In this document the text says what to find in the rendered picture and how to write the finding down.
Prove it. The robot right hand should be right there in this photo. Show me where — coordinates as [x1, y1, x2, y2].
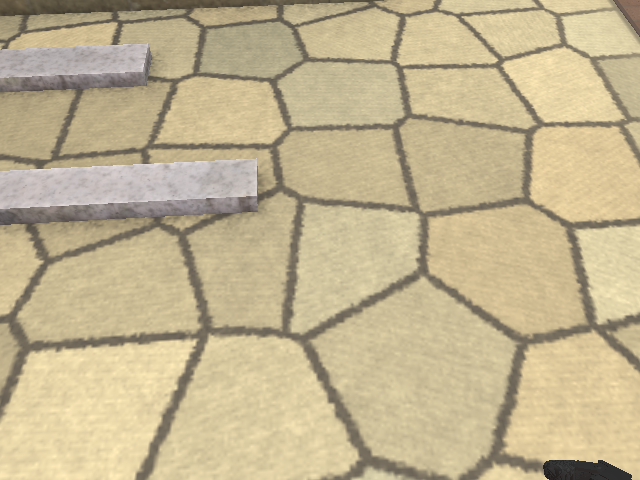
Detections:
[543, 460, 632, 480]

